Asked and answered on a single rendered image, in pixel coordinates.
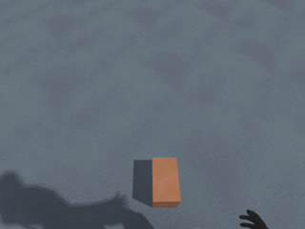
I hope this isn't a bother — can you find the right robot hand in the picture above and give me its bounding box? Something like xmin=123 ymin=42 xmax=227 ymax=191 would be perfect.
xmin=239 ymin=209 xmax=269 ymax=229

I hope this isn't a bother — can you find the carton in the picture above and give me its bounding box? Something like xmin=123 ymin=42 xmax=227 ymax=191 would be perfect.
xmin=152 ymin=157 xmax=181 ymax=208

